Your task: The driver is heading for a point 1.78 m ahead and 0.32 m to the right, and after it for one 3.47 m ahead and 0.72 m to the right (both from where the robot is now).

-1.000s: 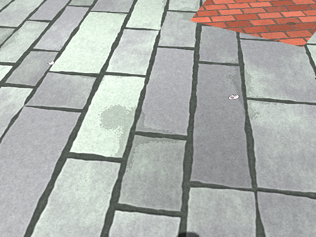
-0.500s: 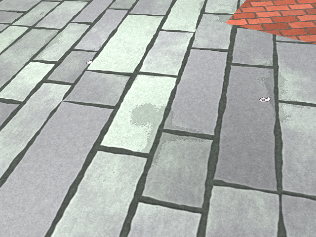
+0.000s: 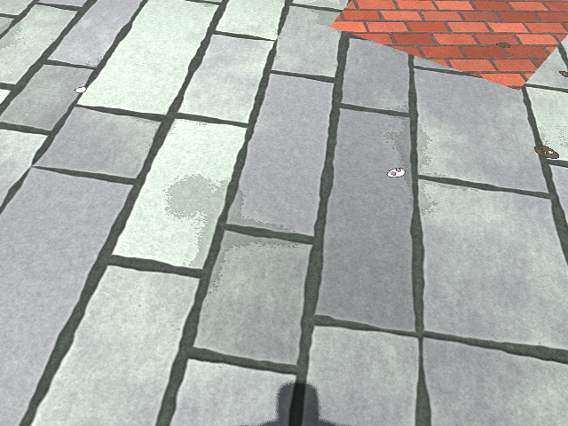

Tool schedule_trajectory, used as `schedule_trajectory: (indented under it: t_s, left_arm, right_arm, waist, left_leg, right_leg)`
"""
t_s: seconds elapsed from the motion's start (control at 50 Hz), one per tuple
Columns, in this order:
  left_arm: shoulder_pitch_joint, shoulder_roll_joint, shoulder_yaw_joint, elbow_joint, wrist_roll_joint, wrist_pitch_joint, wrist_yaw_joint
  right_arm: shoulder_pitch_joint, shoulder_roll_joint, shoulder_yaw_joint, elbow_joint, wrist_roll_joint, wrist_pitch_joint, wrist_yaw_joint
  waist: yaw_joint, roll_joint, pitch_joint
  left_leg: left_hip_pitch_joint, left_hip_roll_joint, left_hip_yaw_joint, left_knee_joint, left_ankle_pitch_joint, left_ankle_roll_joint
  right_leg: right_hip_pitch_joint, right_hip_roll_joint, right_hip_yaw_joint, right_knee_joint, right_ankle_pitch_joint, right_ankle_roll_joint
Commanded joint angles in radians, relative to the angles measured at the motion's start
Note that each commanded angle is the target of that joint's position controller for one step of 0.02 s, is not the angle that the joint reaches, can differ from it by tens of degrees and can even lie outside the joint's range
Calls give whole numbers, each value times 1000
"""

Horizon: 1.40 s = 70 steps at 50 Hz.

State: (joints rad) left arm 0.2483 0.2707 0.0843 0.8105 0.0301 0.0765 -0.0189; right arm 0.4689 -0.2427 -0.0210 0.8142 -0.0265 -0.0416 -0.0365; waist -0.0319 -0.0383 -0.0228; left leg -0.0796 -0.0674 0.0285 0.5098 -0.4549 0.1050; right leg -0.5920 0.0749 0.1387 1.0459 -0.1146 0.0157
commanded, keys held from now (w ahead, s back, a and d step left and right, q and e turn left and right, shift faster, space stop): w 1.00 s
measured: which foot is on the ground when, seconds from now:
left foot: down 0.00-0.40, up 0.42-0.86, down 0.88-1.00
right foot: up 0.00-0.38, down 0.40-0.90, up 0.92-1.00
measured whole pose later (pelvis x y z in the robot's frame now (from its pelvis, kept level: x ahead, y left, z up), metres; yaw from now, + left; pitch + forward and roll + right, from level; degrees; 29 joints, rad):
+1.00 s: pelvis +0.56 -0.07 -0.13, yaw +0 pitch -1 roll +0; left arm 0.36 0.20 0.03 1.02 0.02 -0.06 0.00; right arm 0.12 -0.21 -0.04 0.93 -0.02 -0.08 0.01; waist 0.03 -0.02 0.07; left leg -0.33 -0.05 0.09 0.52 -0.18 0.10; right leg -0.28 0.03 -0.01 1.14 -0.39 -0.10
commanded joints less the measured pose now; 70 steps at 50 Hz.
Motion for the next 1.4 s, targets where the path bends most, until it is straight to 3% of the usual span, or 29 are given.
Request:
schedule_trajectory:
  t_s: [0.02, 0.16, 0.24, 0.32, 0.36, 0.38, 0.4, 0.42, 0.44, 0.46, 0.48, 0.5, 0.52, 0.56, 0.62, 0.68, 0.8, 0.84, 0.88, 0.9, 0.92, 0.94, 0.96, 0.98, 1.02, 1.1, 1.3, 1.36, 1.4]
  left_arm:
    - [-225, 86, 15, -113, 6, -35, -5]
    - [-321, 48, -4, -125, 4, -63, -37]
    - [-408, 23, -23, -155, -1, -83, -57]
    - [-405, 19, -29, -136, -9, -107, -41]
    - [-205, 64, -10, -55, 4, -112, -12]
    - [-3, 100, 7, 22, 15, -113, -1]
    - [163, 141, 21, 78, 39, -121, -3]
    - [270, 182, 21, 94, 41, -134, -16]
    - [346, 186, 24, 100, -8, -134, -20]
    - [245, 201, 35, 75, -14, -131, -6]
    - [113, 118, 15, 50, -4, -132, 13]
    - [5, 74, -8, 39, -6, -147, 25]
    - [27, 87, -6, 54, 2, -158, 32]
    - [66, 49, -18, 109, -16, -183, 23]
    - [99, 23, -30, 141, -17, -191, 12]
    - [127, 14, -38, 156, -27, -181, 10]
    - [258, 57, -37, 216, -11, -162, 29]
    - [258, 69, -35, 224, -1, -158, 36]
    - [247, 69, -38, 223, 1, -155, 32]
    - [251, 35, -49, 183, -6, -159, 27]
    - [363, -45, -59, 186, -42, -155, 17]
    - [256, 66, -30, 183, -11, -148, 23]
    - [166, 57, -26, 152, -11, -154, 18]
    - [130, 34, -30, 147, -10, -157, 15]
    - [152, -4, -33, 158, 8, -134, 7]
    - [67, -15, -28, 131, 9, -108, -5]
    - [-284, -17, -44, 13, -8, -116, -7]
    - [-298, 0, -37, -7, -7, -126, -3]
    - [-191, 15, -26, 21, -6, -136, 4]
  right_arm:
    - [171, -130, -42, 36, -7, -18, -6]
    - [99, -121, -36, 75, -10, -48, -4]
    - [126, -115, -31, 101, -16, -53, 4]
    - [150, -123, -30, 134, -25, -37, 0]
    - [179, -157, -38, 166, -26, -29, 3]
    - [163, -160, -40, 176, -17, -20, 5]
    - [149, -126, -39, 186, 0, -21, 11]
    - [222, -41, -34, 176, 37, -27, 3]
    - [233, -113, -43, 157, 75, -39, -7]
    - [134, -140, -42, 133, 67, -37, -10]
    - [-6, -144, -39, 117, 24, -35, 1]
    - [-75, -141, -47, 99, -1, -39, 21]
    - [-46, -113, -45, 109, -19, -26, 33]
    - [-72, -24, -28, 115, -38, 5, 56]
    - [-184, -10, -19, 82, -15, 3, 72]
    - [-331, 1, -6, 53, -4, -8, 76]
    - [-531, -39, -10, -8, -1, -12, 66]
    - [-477, -47, -18, 9, 0, -24, 60]
    - [-200, -89, -44, 100, -9, -42, 45]
    - [-16, -178, -68, 127, -32, -49, 32]
    - [7, -238, -84, 132, -28, -38, 36]
    - [-78, -177, -74, 125, 14, -25, 42]
    - [-180, -125, -60, 110, 20, -27, 43]
    - [-223, -82, -50, 110, 13, -37, 47]
    - [-226, -32, -36, 133, 14, -51, 42]
    - [-140, -64, -41, 175, 20, -73, 38]
    - [51, -64, -31, 243, 9, -65, 27]
    - [60, -76, -35, 259, 0, -59, 17]
    - [26, -92, -40, 259, 1, -58, 14]
  waist:
    - [-83, 137, 90]
    - [-43, 95, 164]
    - [-89, 70, 202]
    - [-107, 18, 214]
    - [-36, 9, 112]
    - [65, -10, 17]
    - [146, -59, -47]
    - [98, -182, -207]
    - [148, -170, -391]
    - [163, -201, -365]
    - [128, -92, -178]
    - [72, 7, -59]
    - [40, -57, -31]
    - [-17, -23, 57]
    - [-23, -47, 59]
    - [5, -36, 74]
    - [57, 7, 148]
    - [31, -4, 117]
    - [-80, 15, -24]
    - [-132, 111, -163]
    - [-77, 302, -274]
    - [-65, 109, -163]
    - [-30, 99, -25]
    - [-2, 60, 35]
    - [54, 86, 52]
    - [68, 86, 71]
    - [-27, 106, 137]
    - [-14, 111, 144]
    - [42, 116, 91]
  left_leg:
    - [365, 269, -303, -149, 530, 134]
    - [118, 246, -256, -168, 395, 138]
    - [39, 225, -230, -118, 306, 116]
    - [71, 194, -188, -8, 422, 80]
    - [98, 169, -159, 245, 671, 74]
    - [15, 136, -113, 502, 694, 60]
    - [-230, 50, -55, 842, 309, 35]
    - [-523, -24, -69, 1247, -334, 6]
    - [-658, -35, -190, 1315, -252, -1]
    - [-769, 19, -135, 1255, -112, -16]
    - [-754, 75, -78, 1160, 21, -22]
    - [-669, 106, -109, 969, 184, -16]
    - [-579, 114, -104, 927, 181, -26]
    - [-475, 145, -80, 708, 183, -65]
    - [-484, 155, -47, 507, 293, -67]
    - [-423, 130, 4, 272, 447, -50]
    - [-484, 104, 23, 97, 418, -17]
    - [-379, 61, 48, 46, 321, 4]
    - [-26, 37, 38, -19, 306, 52]
    - [230, 268, -230, -30, 233, 119]
    - [425, 519, -725, -176, 192, 281]
    - [328, 448, -692, -221, 100, 236]
    - [184, 415, -527, -248, 141, 202]
    - [71, 370, -428, -280, 271, 172]
    - [-52, 301, -289, -311, 419, 122]
    - [-73, 267, -195, -369, 478, 122]
    - [90, 259, -103, -366, 607, 102]
    - [170, 296, -102, -305, 734, 95]
    - [171, 289, -73, -171, 979, 70]
  right_leg:
    - [-419, -51, 9, -78, -31, 6]
    - [-241, -133, -78, -315, 232, -31]
    - [-106, -152, -120, -488, 405, -81]
    - [63, -158, -142, -666, 409, -87]
    - [291, -113, -176, -676, 335, -105]
    - [533, -103, -206, -692, 350, -116]
    - [818, -188, -136, -641, 459, -143]
    - [1126, -413, 26, -286, 1044, -180]
    - [1274, -512, 218, -300, 1091, -270]
    - [1161, -533, 345, -536, 383, -349]
    - [898, -456, 310, -699, 50, -320]
    - [689, -400, 219, -762, 44, -256]
    - [567, -433, 249, -772, 174, -289]
    - [381, -346, 121, -826, 322, -266]
    - [389, -290, 3, -852, 513, -255]
    - [397, -229, -85, -876, 461, -214]
    - [623, -297, -55, -863, 418, -206]
    - [666, -292, -79, -751, 602, -189]
    - [571, -236, -133, -418, 667, -159]
    - [374, -183, -173, -105, 340, -143]
    - [52, 16, -191, 254, -440, -106]
    - [-45, -41, -80, 294, -380, -124]
    - [-65, -82, -83, 258, -280, -128]
    - [-25, -115, -85, 200, -222, -125]
    - [80, -146, -91, 121, -189, -103]
    - [40, -161, -126, 18, -106, -65]
    - [-28, -140, -204, -400, 94, -56]
    - [-7, -123, -209, -457, 7, -93]
    - [162, -71, -230, -508, -68, -126]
